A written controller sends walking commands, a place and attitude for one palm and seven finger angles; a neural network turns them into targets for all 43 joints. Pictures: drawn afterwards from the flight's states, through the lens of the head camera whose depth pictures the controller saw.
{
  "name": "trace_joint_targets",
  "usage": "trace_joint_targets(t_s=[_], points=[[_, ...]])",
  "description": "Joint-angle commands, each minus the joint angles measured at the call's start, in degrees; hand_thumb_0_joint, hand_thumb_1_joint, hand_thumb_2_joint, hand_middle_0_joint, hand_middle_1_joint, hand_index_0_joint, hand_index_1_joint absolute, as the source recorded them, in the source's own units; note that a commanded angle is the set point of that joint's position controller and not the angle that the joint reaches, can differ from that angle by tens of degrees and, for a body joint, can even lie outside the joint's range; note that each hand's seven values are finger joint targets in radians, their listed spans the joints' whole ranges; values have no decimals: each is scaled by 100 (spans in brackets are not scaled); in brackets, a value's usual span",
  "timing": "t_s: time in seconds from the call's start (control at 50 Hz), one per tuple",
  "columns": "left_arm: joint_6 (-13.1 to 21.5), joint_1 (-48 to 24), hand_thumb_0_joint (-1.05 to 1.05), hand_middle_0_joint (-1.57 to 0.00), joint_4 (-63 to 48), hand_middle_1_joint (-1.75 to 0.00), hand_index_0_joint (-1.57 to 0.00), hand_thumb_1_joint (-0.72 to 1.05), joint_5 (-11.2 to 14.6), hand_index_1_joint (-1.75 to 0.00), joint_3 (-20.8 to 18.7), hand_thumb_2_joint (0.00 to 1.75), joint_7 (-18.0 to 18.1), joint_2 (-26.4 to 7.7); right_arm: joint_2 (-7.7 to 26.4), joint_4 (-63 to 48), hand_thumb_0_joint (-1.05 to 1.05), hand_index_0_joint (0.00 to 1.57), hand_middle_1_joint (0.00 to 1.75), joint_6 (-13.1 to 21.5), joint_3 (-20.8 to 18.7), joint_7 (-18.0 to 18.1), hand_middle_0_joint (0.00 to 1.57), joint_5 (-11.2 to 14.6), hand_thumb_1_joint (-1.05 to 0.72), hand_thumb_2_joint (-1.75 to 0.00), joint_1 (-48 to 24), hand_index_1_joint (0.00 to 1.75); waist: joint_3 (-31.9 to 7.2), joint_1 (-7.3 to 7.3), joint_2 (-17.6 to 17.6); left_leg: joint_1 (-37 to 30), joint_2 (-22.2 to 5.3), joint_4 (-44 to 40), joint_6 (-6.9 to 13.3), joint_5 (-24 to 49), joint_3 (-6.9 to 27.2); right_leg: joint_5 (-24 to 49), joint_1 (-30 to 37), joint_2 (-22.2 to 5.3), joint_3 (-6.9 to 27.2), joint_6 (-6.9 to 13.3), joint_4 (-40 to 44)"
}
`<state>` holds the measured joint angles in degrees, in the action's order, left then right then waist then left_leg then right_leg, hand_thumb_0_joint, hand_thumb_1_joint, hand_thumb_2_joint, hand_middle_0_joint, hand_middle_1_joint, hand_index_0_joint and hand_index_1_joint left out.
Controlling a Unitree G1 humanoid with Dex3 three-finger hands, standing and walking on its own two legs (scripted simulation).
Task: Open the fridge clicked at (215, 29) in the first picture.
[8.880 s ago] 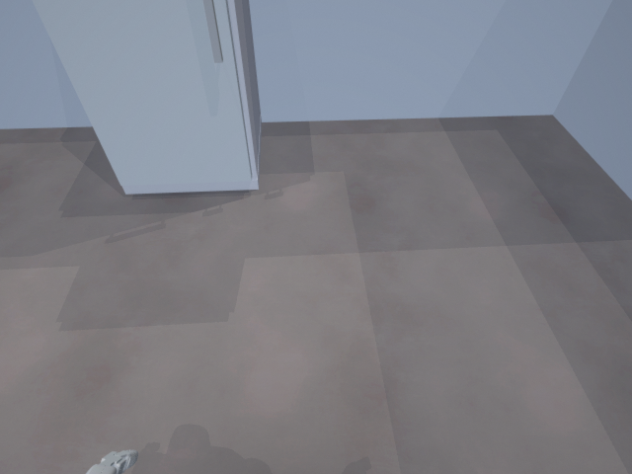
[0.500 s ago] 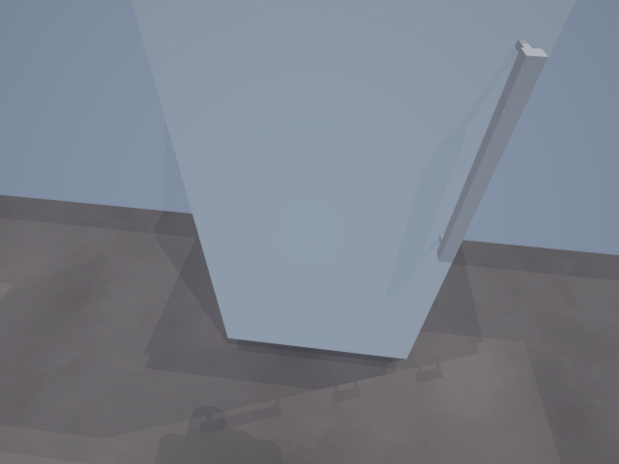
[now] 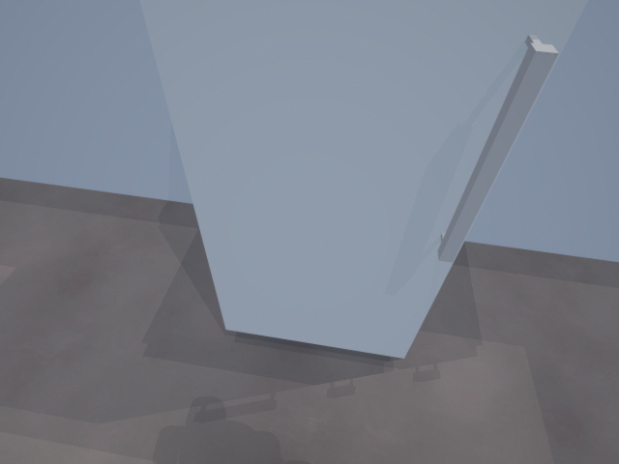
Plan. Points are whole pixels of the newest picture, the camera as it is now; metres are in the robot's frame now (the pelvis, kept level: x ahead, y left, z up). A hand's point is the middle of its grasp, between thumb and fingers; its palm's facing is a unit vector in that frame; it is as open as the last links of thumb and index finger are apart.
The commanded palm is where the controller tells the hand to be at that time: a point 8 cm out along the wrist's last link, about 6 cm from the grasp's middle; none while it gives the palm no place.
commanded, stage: come to a stop and stand still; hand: right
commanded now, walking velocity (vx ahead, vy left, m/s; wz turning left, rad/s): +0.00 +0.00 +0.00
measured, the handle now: (480, 169) +0.56 -0.24 +0.10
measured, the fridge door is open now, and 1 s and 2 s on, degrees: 0 0 0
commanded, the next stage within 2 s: look again from close up in 0.36 s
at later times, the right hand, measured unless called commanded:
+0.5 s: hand out of the picture +0.03 -0.19 -0.16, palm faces +0.02 +0.98 -0.22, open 7.4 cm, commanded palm none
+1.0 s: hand out of the picture +0.03 -0.16 -0.17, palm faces +0.01 +0.98 -0.21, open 7.4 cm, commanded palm none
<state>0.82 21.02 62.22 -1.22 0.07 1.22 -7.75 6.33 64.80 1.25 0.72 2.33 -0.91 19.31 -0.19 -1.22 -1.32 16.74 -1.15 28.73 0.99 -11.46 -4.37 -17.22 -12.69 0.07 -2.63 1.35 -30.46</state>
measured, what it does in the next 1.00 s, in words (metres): stands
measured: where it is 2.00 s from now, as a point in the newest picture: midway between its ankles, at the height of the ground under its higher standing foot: outside the picture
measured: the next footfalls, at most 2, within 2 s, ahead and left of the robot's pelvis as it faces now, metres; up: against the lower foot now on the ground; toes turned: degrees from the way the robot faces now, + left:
right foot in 1.64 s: +0.09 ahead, -0.12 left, +0.00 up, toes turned -9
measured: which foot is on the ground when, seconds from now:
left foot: down 0.00-1.00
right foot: down 0.00-1.00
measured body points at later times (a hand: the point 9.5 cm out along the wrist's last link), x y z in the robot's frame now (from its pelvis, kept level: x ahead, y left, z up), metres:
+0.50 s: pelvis +0.02 -0.01 +0.01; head +0.02 +0.00 +0.45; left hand +0.01 +0.21 -0.16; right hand +0.03 -0.24 -0.15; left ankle +0.04 +0.11 -0.73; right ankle -0.01 -0.10 -0.74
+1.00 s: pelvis +0.02 +0.01 +0.01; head +0.03 +0.02 +0.46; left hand +0.03 +0.23 -0.16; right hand +0.03 -0.22 -0.15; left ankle +0.04 +0.11 -0.74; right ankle -0.01 -0.10 -0.73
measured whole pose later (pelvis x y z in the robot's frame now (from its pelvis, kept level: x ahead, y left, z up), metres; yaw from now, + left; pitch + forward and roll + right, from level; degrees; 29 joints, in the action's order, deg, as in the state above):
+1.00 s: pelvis +0.02 +0.01 +0.01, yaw +0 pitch -1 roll -1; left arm 1.6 15.0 64.5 -1.0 1.1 1.7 -9.2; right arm 8.9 63.3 1.2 0.6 1.9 -0.6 15.4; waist 2.2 0.0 -0.6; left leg 12.3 -0.9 25.8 1.4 -12.1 -4.1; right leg -15.6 -6.3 0.1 -2.8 0.3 -23.3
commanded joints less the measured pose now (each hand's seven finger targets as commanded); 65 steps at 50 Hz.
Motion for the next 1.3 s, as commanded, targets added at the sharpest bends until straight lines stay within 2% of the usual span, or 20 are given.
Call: trace_joint_targets(t_s=[0.0,0.02,0.06,0.1,0.16,0.28,0.32,0.4,0.58,0.66,0.76,0.92,1.04,1.08,1.16,1.22,1.26,1.28], points=[[165,319,0,-20,-322,-30,-20,90,28,-30,-25,90,16,-380,599,-318,0,20,30,119,-115,-2,20,-4,-90,-90,132,30,514,93,-312,-325,-424,-416,181,-313,605,302,-753,-624,840,94,1099],[183,305,0,-20,-336,-30,-20,90,35,-30,-17,90,26,-430,563,-295,0,20,30,120,-106,-7,20,2,-90,-90,159,30,570,113,-56,-436,-426,-387,162,-140,571,343,-801,-642,852,103,1188],[203,324,0,-20,-333,-30,-20,90,40,-30,-26,90,43,-532,539,-290,0,20,30,104,-95,-11,20,13,-90,-90,165,30,670,123,165,-471,-427,-396,143,-17,569,327,-756,-627,856,112,1293],[214,304,0,-20,-306,-30,-20,90,34,-30,-17,90,49,-568,584,-308,0,20,30,87,-102,-11,20,11,-90,-90,141,30,733,147,1,-505,-431,-377,132,69,555,380,-725,-623,845,115,1381],[211,270,0,-20,-262,-30,-20,90,35,-30,-14,90,55,-630,637,-354,0,20,30,73,-116,-11,20,18,-90,-90,102,30,806,143,127,-508,-457,-423,118,166,560,446,-626,-597,795,100,1425],[211,186,0,-20,-211,-30,-20,90,29,-30,-15,90,55,-708,748,-434,0,20,30,60,-153,-13,20,22,-90,-90,-28,30,610,126,277,-619,-494,-442,102,324,582,750,-330,-577,700,88,1386],[220,137,0,-20,-186,-30,-20,90,30,-30,-16,90,58,-728,769,-450,0,20,30,62,-162,-12,20,22,-90,-90,-38,30,477,134,151,-697,-512,-429,107,429,580,931,-220,-576,676,88,1344],[211,31,0,-20,-134,-30,-20,90,38,-30,-25,90,57,-735,829,-429,0,20,30,67,-168,-18,20,19,-90,-90,-66,30,329,134,127,-768,-545,-463,111,541,603,1032,-35,-570,623,80,1284],[178,-103,0,-20,9,-30,-20,90,50,-30,-19,90,65,-748,851,-312,0,20,30,77,-148,-30,20,25,-90,-90,-90,30,321,117,114,-804,-581,-585,134,685,678,1005,83,-569,541,46,1227],[156,-150,0,-20,41,-30,-20,90,51,-30,-14,90,67,-725,842,-290,0,20,30,74,-140,-28,20,23,-90,-90,-80,30,450,119,114,-734,-587,-668,140,612,697,891,55,-567,517,30,1228],[155,-167,0,-20,83,-30,-20,90,54,-30,-17,90,68,-729,879,-280,0,20,30,92,-139,-26,20,23,-90,-90,-58,30,318,114,156,-811,-607,-693,153,783,734,966,152,-572,477,17,1178],[129,-203,0,-20,112,-30,-20,90,49,-30,-16,90,68,-708,874,-314,0,20,30,77,-150,-23,20,19,-90,-90,-99,30,478,118,230,-707,-578,-780,156,536,761,797,72,-580,466,1,1199],[134,-200,0,-20,126,-30,-20,90,43,-30,-18,90,64,-715,930,-345,0,20,30,91,-170,-29,20,28,-90,-90,-109,30,305,132,226,-810,-589,-783,175,604,791,832,122,-578,443,-12,1178],[138,-205,0,-20,145,-30,-20,90,40,-30,-25,90,64,-699,939,-349,0,20,30,91,-172,-33,20,31,-90,-90,-120,30,327,139,160,-808,-598,-797,187,619,798,832,120,-578,425,-14,1191],[134,-172,0,-20,160,-30,-20,90,43,-30,-19,90,65,-692,955,-362,0,20,30,93,-181,-32,20,30,-90,-90,-127,30,334,141,255,-835,-600,-816,193,611,808,816,92,-575,422,-21,1188],[129,-159,0,-20,161,-30,-20,90,39,-30,-20,90,64,-676,943,-380,0,20,30,86,-189,-32,20,27,-90,-90,-118,30,381,154,158,-824,-599,-833,193,568,783,829,68,-566,422,-26,1182],[118,-155,0,-20,166,-30,-20,90,39,-30,-19,90,65,-672,963,-369,0,20,30,84,-190,-36,20,33,-90,-90,-142,30,404,145,173,-790,-600,-884,200,391,810,709,43,-565,411,-35,1190],[95,-106,0,-20,185,-30,-20,90,25,-30,13,90,56,-575,863,-347,0,20,30,69,-172,-37,20,34,-90,-90,-78,30,405,156,180,-788,-628,-925,201,65,837,522,-14,-520,378,-47,1144]])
